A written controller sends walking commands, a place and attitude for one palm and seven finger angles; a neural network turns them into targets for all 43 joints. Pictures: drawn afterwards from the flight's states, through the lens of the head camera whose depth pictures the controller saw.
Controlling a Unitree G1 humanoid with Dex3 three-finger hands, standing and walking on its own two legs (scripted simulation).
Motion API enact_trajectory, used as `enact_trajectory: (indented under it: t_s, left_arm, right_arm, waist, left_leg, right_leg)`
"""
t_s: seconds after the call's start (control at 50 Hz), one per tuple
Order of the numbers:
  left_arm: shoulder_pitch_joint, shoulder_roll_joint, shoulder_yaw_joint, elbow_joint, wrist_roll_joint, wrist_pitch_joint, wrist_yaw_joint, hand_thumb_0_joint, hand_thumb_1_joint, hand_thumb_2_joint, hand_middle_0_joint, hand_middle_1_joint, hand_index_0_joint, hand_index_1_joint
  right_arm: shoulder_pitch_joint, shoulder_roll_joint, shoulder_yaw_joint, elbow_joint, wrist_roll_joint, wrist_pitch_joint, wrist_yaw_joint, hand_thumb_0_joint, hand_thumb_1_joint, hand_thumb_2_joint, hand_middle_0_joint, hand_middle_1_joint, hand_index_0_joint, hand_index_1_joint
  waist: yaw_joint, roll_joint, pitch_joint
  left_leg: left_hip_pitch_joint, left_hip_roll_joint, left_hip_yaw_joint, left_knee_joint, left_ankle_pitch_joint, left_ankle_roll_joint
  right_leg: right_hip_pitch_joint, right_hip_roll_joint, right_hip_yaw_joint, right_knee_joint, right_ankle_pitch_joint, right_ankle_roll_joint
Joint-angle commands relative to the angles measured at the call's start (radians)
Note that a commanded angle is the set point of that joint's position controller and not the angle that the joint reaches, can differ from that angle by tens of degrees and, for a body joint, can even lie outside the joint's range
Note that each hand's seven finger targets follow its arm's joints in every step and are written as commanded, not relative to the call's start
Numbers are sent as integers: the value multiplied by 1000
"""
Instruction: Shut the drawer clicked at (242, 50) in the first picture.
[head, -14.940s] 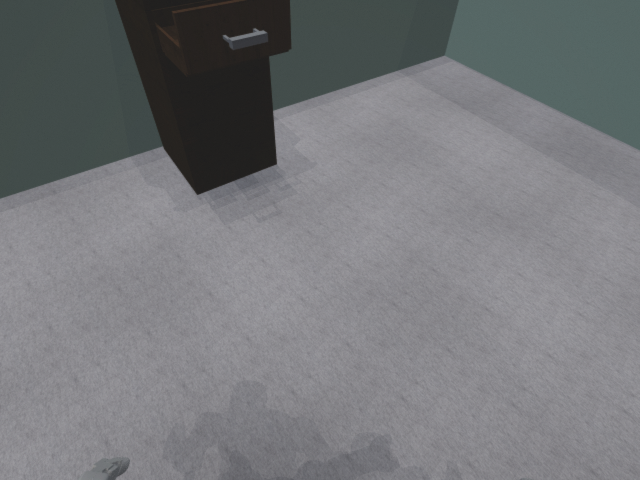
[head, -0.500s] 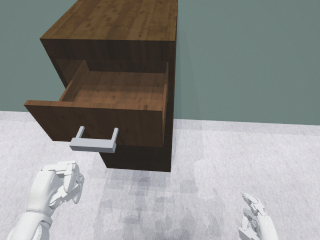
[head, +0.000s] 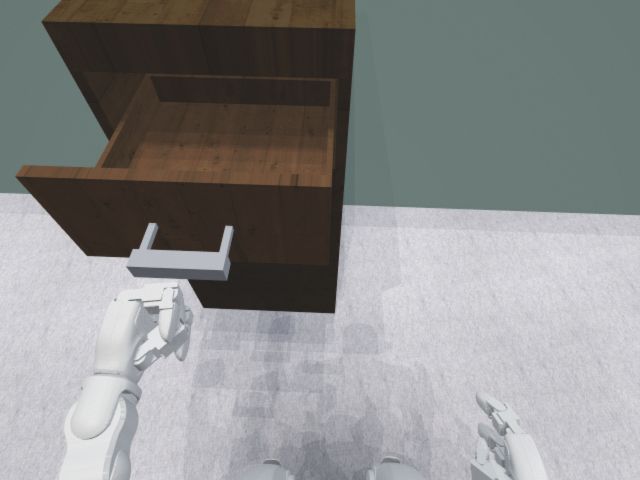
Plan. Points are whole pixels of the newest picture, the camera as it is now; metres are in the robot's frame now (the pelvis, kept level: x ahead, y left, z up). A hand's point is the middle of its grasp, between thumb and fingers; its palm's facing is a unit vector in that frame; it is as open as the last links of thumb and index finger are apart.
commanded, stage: bring the fist close to the handle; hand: left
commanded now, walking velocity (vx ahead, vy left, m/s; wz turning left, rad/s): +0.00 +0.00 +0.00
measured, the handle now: (184, 248) +0.40 +0.20 +0.03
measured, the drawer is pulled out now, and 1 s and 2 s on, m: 0.22 0.21 0.08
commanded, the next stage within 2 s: push the drawer shut in 0.50 s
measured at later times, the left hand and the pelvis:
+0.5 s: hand (190, 339) +0.28 +0.17 +0.02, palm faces +0.00 -1.00 -0.06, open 3.3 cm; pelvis +0.00 -0.01 -0.01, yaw +0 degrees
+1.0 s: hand (191, 301) +0.32 +0.18 +0.03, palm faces -0.01 -1.00 -0.06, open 3.3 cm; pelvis +0.00 -0.01 -0.01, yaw +0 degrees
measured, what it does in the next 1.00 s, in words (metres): stands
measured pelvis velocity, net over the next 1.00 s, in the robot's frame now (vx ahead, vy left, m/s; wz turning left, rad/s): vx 0.00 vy -0.01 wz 0.00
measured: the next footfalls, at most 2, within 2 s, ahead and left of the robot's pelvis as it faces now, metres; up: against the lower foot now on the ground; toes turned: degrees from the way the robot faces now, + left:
none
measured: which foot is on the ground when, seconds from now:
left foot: down 0.00-1.00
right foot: down 0.00-1.00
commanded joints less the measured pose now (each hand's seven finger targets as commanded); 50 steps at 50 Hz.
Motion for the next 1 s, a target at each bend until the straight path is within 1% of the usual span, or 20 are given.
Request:
enact_trajectory:
  t_s: [0.0, 0.08, 0.1, 0.16, 0.22, 0.26, 0.28, 0.34, 0.42, 0.46, 0.52, 0.54, 0.56, 0.58, 0.6, 0.64, 0.74, 0.8, 0.88, 0.98]
  left_arm:
    - [-172, 114, 55, -123, -8, -72, 6, 0, 900, 900, -1400, -1600, -1400, -1600]
    - [-201, 144, 81, -122, -4, -80, 6, 0, 900, 900, -1400, -1600, -1400, -1600]
    - [-209, 149, 79, -152, -5, -86, 5, 0, 900, 900, -1400, -1600, -1400, -1600]
    - [-167, 158, 81, -268, -10, -100, 18, 0, 900, 900, -1400, -1600, -1400, -1600]
    - [-77, 113, 43, -270, -17, -90, 28, 0, 900, 900, -1400, -1600, -1400, -1600]
    - [-53, 100, 33, -216, -13, -76, 34, 0, 900, 900, -1400, -1600, -1400, -1600]
    - [-53, 78, 13, -193, -11, -65, 32, 0, 900, 900, -1400, -1600, -1400, -1600]
    - [-125, 119, 37, -160, 0, -53, 35, 0, 900, 900, -1400, -1600, -1400, -1600]
    - [-201, 155, 66, -253, -4, -81, 33, 0, 900, 900, -1400, -1600, -1400, -1600]
    - [-224, 170, 70, -296, -8, -105, 32, 0, 900, 900, -1400, -1600, -1400, -1600]
    - [-164, 165, 84, -248, -26, -118, 22, 0, 900, 900, -1400, -1600, -1400, -1600]
    - [-141, 171, 90, -208, -28, -110, 14, 0, 900, 900, -1400, -1600, -1400, -1600]
    - [-121, 151, 80, -165, -30, -99, 2, 0, 900, 900, -1400, -1600, -1400, -1600]
    - [-122, 156, 86, -143, -34, -87, -6, 0, 900, 900, -1400, -1600, -1400, -1600]
    - [-148, 140, 61, -135, -31, -74, -15, 0, 900, 900, -1400, -1600, -1400, -1600]
    - [-175, 152, 64, -97, -32, -47, -27, 0, 900, 900, -1400, -1600, -1400, -1600]
    - [-363, 219, 117, -117, -36, -55, -15, 0, 900, 900, -1400, -1600, -1400, -1600]
    - [-445, 228, 125, -117, -30, -90, -6, 0, 900, 900, -1400, -1600, -1400, -1600]
    - [-363, 242, 155, -34, -30, -85, -14, 0, 900, 900, -1400, -1600, -1400, -1600]
    - [-425, 232, 138, -16, -40, -64, -28, 0, 900, 900, -1400, -1600, -1400, -1600]
  right_arm:
    - [-25, -139, -62, -141, 6, -26, -8, 0, -900, -900, 200, 300, 200, 300]
    - [-16, -138, -68, -150, 4, -5, -5, 0, -900, -900, 200, 300, 200, 300]
    - [-20, -136, -66, -157, 5, -1, -3, 0, -900, -900, 200, 300, 200, 300]
    - [-10, -129, -72, -171, 5, 5, 2, 0, -900, -900, 200, 300, 200, 300]
    - [-1, -125, -72, -175, 9, 13, 10, 0, -900, -900, 200, 300, 200, 300]
    - [-6, -132, -71, -175, 11, 27, 9, 0, -900, -900, 200, 300, 200, 300]
    - [-13, -133, -69, -178, 12, 33, 9, 0, -900, -900, 200, 300, 200, 300]
    - [-33, -143, -66, -182, 16, 49, 1, 0, -900, -900, 200, 300, 200, 300]
    - [-33, -128, -64, -189, 16, 44, -9, 0, -900, -900, 200, 300, 200, 300]
    - [-31, -124, -63, -182, 12, 38, -13, 0, -900, -900, 200, 300, 200, 300]
    - [-26, -121, -60, -170, 12, 31, -14, 0, -900, -900, 200, 300, 200, 300]
    - [-23, -127, -60, -166, 12, 34, -13, 0, -900, -900, 200, 300, 200, 300]
    - [-28, -125, -58, -165, 15, 37, -12, 0, -900, -900, 200, 300, 200, 300]
    - [-26, -130, -60, -164, 19, 40, -11, 0, -900, -900, 200, 300, 200, 300]
    - [-33, -132, -57, -167, 21, 43, -11, 0, -900, -900, 200, 300, 200, 300]
    - [-28, -141, -59, -170, 22, 47, -13, 0, -900, -900, 200, 300, 200, 300]
    - [-23, -143, -55, -162, 19, 50, -26, 0, -900, -900, 200, 300, 200, 300]
    - [-18, -132, -52, -145, 17, 42, -29, 0, -900, -900, 200, 300, 200, 300]
    - [6, -135, -58, -134, 13, 47, -21, 0, -900, -900, 200, 300, 200, 300]
    - [16, -143, -60, -129, 18, 61, -20, 0, -900, -900, 200, 300, 200, 300]
  waist:
    - [-1, -28, -240]
    - [10, -8, -310]
    - [14, 26, -326]
    - [27, 70, -423]
    - [16, 23, -371]
    - [-2, -55, -282]
    - [-10, -64, -248]
    - [-19, -78, -173]
    - [-5, 33, -287]
    - [-7, 46, -344]
    - [-2, 23, -335]
    - [-9, -20, -316]
    - [-7, -8, -281]
    - [-11, -29, -264]
    - [-17, 8, -241]
    - [-24, -29, -223]
    - [-35, -36, -265]
    - [-30, 38, -319]
    - [-9, 27, -379]
    - [-30, 6, -344]
  left_leg:
    - [35, 8, -74, -121, 243, -29]
    - [29, 9, -67, -91, 281, -29]
    - [41, 10, -67, -93, 297, -32]
    - [124, 19, -72, -88, 440, -39]
    - [123, 27, -75, -92, 471, -42]
    - [46, 25, -73, -95, 376, -32]
    - [19, 20, -68, -97, 304, -27]
    - [-51, 9, -65, -102, 153, -18]
    - [19, 4, -59, -93, 190, -18]
    - [37, 7, -60, -81, 224, -14]
    - [25, 6, -59, -76, 253, -17]
    - [0, 7, -59, -72, 251, -13]
    - [-21, 5, -54, -73, 229, -15]
    - [-32, 4, -54, -75, 216, -16]
    - [-32, 2, -52, -77, 204, -16]
    - [-51, 3, -55, -75, 191, -13]
    - [-56, 5, -54, -61, 171, -8]
    - [-14, 5, -53, -58, 206, -11]
    - [-9, 4, -46, -57, 290, -14]
    - [-11, 8, -47, -69, 283, -15]
  right_leg:
    - [127, 17, 34, -72, 179, 3]
    - [135, 17, 42, -43, 215, 0]
    - [140, 17, 43, -41, 224, -2]
    - [177, 18, 40, -30, 302, -2]
    - [170, 22, 30, -41, 317, 3]
    - [144, 24, 26, -46, 278, 7]
    - [126, 24, 27, -54, 238, 9]
    - [93, 18, 43, -81, 104, 6]
    - [136, 14, 59, -76, 136, 0]
    - [160, 16, 67, -66, 169, 0]
    - [183, 18, 66, -65, 213, 2]
    - [186, 20, 68, -68, 217, 4]
    - [175, 18, 69, -71, 203, 5]
    - [168, 17, 70, -77, 193, 7]
    - [150, 15, 70, -81, 182, 6]
    - [147, 14, 74, -88, 166, 7]
    - [159, 11, 95, -93, 134, 11]
    - [161, 11, 93, -74, 174, 7]
    - [224, 12, 94, -57, 290, 6]
    - [207, 14, 86, -69, 290, 9]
